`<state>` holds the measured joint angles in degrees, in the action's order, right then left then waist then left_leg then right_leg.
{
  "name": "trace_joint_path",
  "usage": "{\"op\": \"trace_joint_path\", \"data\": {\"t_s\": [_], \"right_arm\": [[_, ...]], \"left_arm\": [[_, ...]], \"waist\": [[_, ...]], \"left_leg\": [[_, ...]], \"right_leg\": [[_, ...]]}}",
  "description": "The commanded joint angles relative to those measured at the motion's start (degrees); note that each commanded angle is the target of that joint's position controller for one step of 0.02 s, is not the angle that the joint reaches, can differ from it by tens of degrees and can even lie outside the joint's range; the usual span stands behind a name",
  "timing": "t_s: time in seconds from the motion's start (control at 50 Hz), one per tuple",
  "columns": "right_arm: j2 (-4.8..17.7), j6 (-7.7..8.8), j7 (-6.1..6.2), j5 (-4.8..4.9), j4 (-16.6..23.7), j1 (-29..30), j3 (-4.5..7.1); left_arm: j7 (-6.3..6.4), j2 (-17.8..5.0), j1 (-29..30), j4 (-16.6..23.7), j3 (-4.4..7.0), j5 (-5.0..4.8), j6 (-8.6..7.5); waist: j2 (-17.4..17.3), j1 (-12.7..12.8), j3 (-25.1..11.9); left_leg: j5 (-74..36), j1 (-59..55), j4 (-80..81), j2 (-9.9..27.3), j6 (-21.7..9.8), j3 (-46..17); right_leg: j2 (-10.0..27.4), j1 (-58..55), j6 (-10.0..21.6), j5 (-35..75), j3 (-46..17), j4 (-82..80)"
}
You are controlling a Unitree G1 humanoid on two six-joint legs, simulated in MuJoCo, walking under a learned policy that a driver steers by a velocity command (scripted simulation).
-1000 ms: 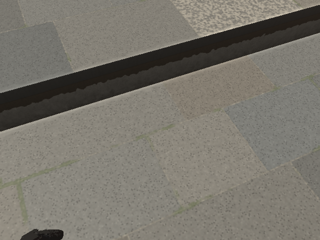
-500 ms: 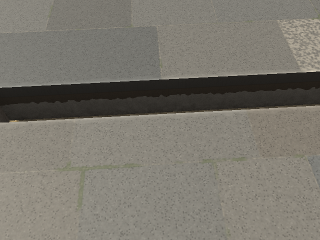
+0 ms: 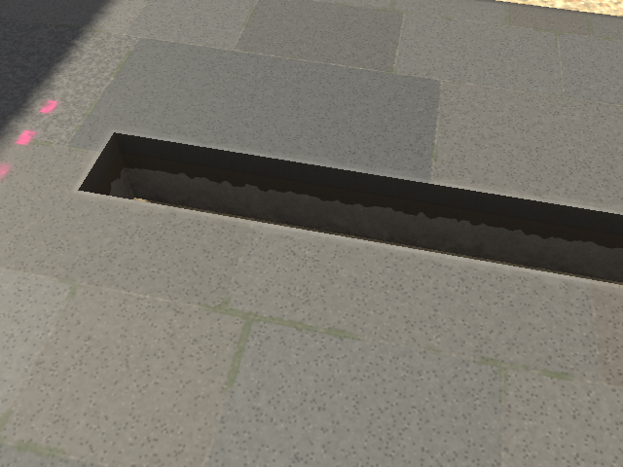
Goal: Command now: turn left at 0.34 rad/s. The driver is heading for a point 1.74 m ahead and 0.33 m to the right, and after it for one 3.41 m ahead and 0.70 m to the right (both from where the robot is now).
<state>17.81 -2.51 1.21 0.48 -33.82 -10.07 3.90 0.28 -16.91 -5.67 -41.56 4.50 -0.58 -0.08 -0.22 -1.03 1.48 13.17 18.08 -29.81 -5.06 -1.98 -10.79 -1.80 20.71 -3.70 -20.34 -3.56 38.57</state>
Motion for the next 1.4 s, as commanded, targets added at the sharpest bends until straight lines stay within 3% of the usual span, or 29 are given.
{"op": "trace_joint_path", "data": {"t_s": [0.02,0.04,0.06,0.08,0.12,0.16,0.26,0.32,0.38,0.42,0.44,0.46,0.48,0.5,0.56,0.7,0.82,0.88,0.9,0.92,0.94,0.96,0.98,1.0,1.04,1.12,1.26,1.34,1.4], "right_arm": [[7.94,0.36,0.12,0.73,3.42,1.62,2.08],[6.19,0.58,0.25,0.45,3.08,0.48,1.45],[2.74,0.9,0.13,-0.85,2.77,-1.69,0.29],[3.18,1.41,0.15,-0.53,4.0,-2.05,0.5],[9.24,2.51,0.31,0.07,3.74,2.05,2.37],[7.8,2.93,-0.1,-0.25,2.39,1.06,2.35],[1.29,5.67,-1.5,0.16,2.5,5.54,0.15],[1.68,6.44,-2.1,0.73,2.57,6.22,0.05],[2.98,6.67,-2.4,1.09,0.78,1.17,0.63],[5.2,6.47,-1.6,1.36,-1.75,-8.05,1.84],[9.59,6.46,-0.87,0.39,-2.58,-16.22,2.78],[15.46,6.58,-1.57,-0.48,-3.16,-18.99,4.15],[10.55,7.2,-2.08,-0.18,-3.15,-16.69,2.8],[7.36,7.59,-2.23,-0.28,-2.97,-14.02,1.64],[4.82,7.59,-2.36,-0.71,-2.61,-9.12,0.6],[6.37,7.38,-1.2,-0.1,-6.04,-11.85,0.88],[7.76,6.51,-0.98,0.8,-10.08,-16.25,1.27],[9.65,5.59,-0.5,0.63,-10.84,-15.49,1.82],[9.2,4.99,-0.34,0.49,-10.92,-14.72,1.52],[7.98,4.75,0.05,-0.16,-10.14,-14.73,0.84],[0.47,5.65,-0.52,-0.49,-8.85,-22.87,-1.3],[2.24,6.9,-0.72,0.07,-10.15,-22.58,-1.25],[7.2,7.56,-1.01,1.93,-8.13,-15.27,0.32],[7.33,7.94,-0.88,2.25,-6.79,-10.76,0.13],[5.96,7.41,-0.41,0.85,-6.9,-9.34,0.48],[3.0,5.36,0.14,0.14,-7.8,-10.85,0.1],[0.38,6.6,-1.04,-0.35,-4.32,3.33,-1.31],[1.14,7.13,-2.65,0.35,-2.03,9.38,-1.46],[2.74,7.57,-3.69,0.32,-1.88,8.32,-1.0]], "left_arm": [[-0.74,-4.3,-1.44,3.43,1.07,0.17,-1.49],[-0.79,-4.7,-2.88,3.21,0.99,0.95,-1.7],[-0.61,-7.12,-4.44,3.72,1.11,2.16,-1.68],[-0.66,-9.73,-4.34,2.38,1.52,2.78,-1.58],[-0.21,-9.1,-5.79,2.72,1.65,1.63,-2.31],[0.69,-8.3,-6.13,1.89,1.27,0.13,-2.61],[0.87,-7.64,-9.76,1.0,0.99,-0.01,-2.73],[0.08,-9.68,-11.68,0.35,1.42,-0.56,-2.75],[-0.68,-9.95,-11.49,-0.03,1.19,-1.41,-2.54],[-1.03,-6.27,-11.12,-0.22,-0.18,-0.58,-2.98],[-1.34,-1.27,-9.15,1.53,-1.9,0.83,-3.57],[-0.73,-2.17,-9.74,4.49,-1.58,-0.59,-4.82],[-0.48,-7.69,-8.57,3.93,-0.13,-1.55,-5.39],[-0.83,-8.45,-7.81,3.62,0.23,-1.95,-5.65],[-1.49,-5.88,-7.1,2.42,-0.02,-0.24,-5.51],[-2.28,-1.57,2.48,4.75,-1.78,0.11,-5.03],[-4.1,-2.5,10.59,7.64,-1.92,-0.48,-5.83],[-3.86,-5.29,5.39,6.7,-0.72,-0.08,-5.85],[-3.3,-7.18,-2.38,4.64,0.44,-0.21,-5.74],[-2.63,-9.87,-12.25,2.36,1.41,0.02,-5.6],[-2.35,-15.63,-18.26,1.51,2.66,1.11,-5.43],[-2.57,-11.14,-19.31,0.84,1.48,0.06,-5.43],[-2.3,-8.5,-14.94,0.93,0.54,-0.45,-5.17],[-2.1,-7.01,-10.97,1.38,0.06,-0.29,-4.92],[-2.3,-4.57,-6.23,1.51,-0.71,1.21,-5.33],[-2.24,-4.97,-5.88,-0.22,-0.34,0.77,-6.35],[-0.79,-8.03,-12.34,-3.61,0.19,-0.11,-4.96],[-0.55,-9.3,-16.44,-5.67,0.44,-0.55,-3.42],[0.04,-9.44,-17.4,-6.55,0.53,-0.76,-1.41]], "waist": [[-8.63,1.78,-7.27],[-6.61,2.03,-8.72],[2.35,1.02,-10.17],[13.82,-1.27,-6.24],[11.02,2.98,-0.59],[9.86,2.38,1.82],[9.31,5.19,0.47],[10.15,5.59,0.45],[8.31,2.17,0.08],[5.98,-2.6,-3.23],[-5.69,-5.77,-8.1],[-17.95,-4.92,-8.8],[-11.43,-4.67,-4.13],[-9.91,-3.26,0.04],[-5.85,-0.5,2.22],[-4.39,-2.07,2.96],[-3.91,-3.08,4.89],[-6.13,0.79,-0.34],[-5.98,5.29,-5.57],[-4.33,9.41,-13.03],[10.44,6.48,-23.34],[13.54,7.41,-28.79],[9.9,7.31,-17.18],[5.46,5.9,-9.95],[3.53,1.75,-3.6],[4.17,-0.78,-1.58],[2.11,4.0,1.58],[2.76,6.14,3.05],[4.0,4.39,2.49]], "left_leg": [[-19.48,-7.99,3.51,12.93,-8.3,-15.12],[-8.91,-4.78,3.08,10.79,-5.71,-13.81],[7.21,1.4,-4.95,5.69,-2.03,-7.93],[18.56,9.78,-9.74,-1.1,0.71,1.56],[17.99,17.98,-25.91,2.35,3.28,2.51],[12.23,23.39,-29.19,4.65,4.23,3.8],[4.21,15.71,-16.18,6.03,4.15,10.76],[4.74,7.55,-7.09,5.23,3.2,12.6],[-2.13,-4.16,1.88,4.17,1.13,13.71],[-1.5,-18.61,3.99,6.02,-1.01,10.43],[3.31,-28.2,8.72,18.64,-4.84,-5.73],[19.38,-30.74,16.64,27.95,-13.18,-28.45],[25.48,-27.16,18.3,27.42,-14.15,-28.82],[23.0,-24.32,18.48,24.66,-12.57,-22.39],[3.52,-17.47,20.64,18.48,-10.01,-9.08],[-15.26,-13.66,22.68,14.87,-9.18,4.07],[-17.94,-19.93,20.35,18.8,-8.24,4.56],[-39.98,-24.11,11.16,18.8,-6.32,5.65],[-48.36,-22.72,1.28,16.83,-5.11,7.57],[-40.71,-12.96,-12.65,14.67,-3.29,8.62],[-8.15,11.04,-37.54,4.91,1.22,10.23],[19.09,17.69,-45.62,1.5,1.18,1.97],[16.94,23.65,-48.59,5.12,0.82,2.53],[11.92,23.87,-46.32,8.08,0.38,4.97],[4.98,18.28,-39.36,12.15,0.3,5.5],[0.54,15.35,-33.62,13.3,2.21,6.49],[-19.15,17.05,-8.84,11.41,2.75,8.97],[-16.11,18.2,-3.27,9.65,1.48,9.55],[-9.37,16.38,0.29,8.44,-0.58,9.94]], "right_leg": [[0.45,-5.46,1.78,8.39,1.24,-14.25],[2.86,-11.94,3.14,13.87,-0.36,-18.18],[12.42,-18.27,6.55,15.16,-9.74,-20.47],[18.9,-15.5,14.59,6.41,-20.84,-22.9],[20.93,-13.81,18.49,-15.69,-26.96,-28.55],[18.02,-16.78,15.93,-14.72,-23.03,-28.78],[12.52,-15.19,14.35,0.01,-10.9,-28.77],[13.49,-11.28,15.19,1.39,-9.61,-27.92],[14.37,-5.88,14.37,0.38,-9.72,-24.86],[11.16,0.84,10.84,2.82,-6.0,-15.63],[5.41,8.81,6.68,-1.76,0.75,5.06],[0.61,23.14,4.93,-11.65,2.42,19.95],[4.21,27.55,5.44,-9.87,-1.07,27.56],[6.2,29.29,6.47,-4.02,-1.19,28.51],[9.24,25.09,5.85,6.48,-0.24,24.09],[6.86,19.82,2.33,22.71,3.28,3.15],[4.57,16.89,5.49,23.9,3.32,-7.92],[1.12,7.16,8.35,17.34,5.89,-8.67],[-0.6,-3.48,10.21,17.8,7.64,-9.74],[4.59,-20.87,12.92,20.35,2.55,-7.14],[21.02,-44.99,22.57,11.19,-24.76,-8.36],[24.38,-46.65,23.95,3.14,-40.83,-18.51],[22.11,-38.28,20.78,-0.46,-32.56,-20.48],[20.13,-28.75,19.1,2.72,-24.78,-21.8],[15.28,-14.5,17.51,11.34,-15.2,-25.47],[13.5,-7.06,19.37,17.72,-8.21,-30.55],[11.54,-11.7,16.29,24.02,-1.0,-29.61],[14.7,-18.2,16.31,22.97,-2.47,-26.96],[16.59,-24.12,14.75,28.05,-3.76,-22.91]]}}
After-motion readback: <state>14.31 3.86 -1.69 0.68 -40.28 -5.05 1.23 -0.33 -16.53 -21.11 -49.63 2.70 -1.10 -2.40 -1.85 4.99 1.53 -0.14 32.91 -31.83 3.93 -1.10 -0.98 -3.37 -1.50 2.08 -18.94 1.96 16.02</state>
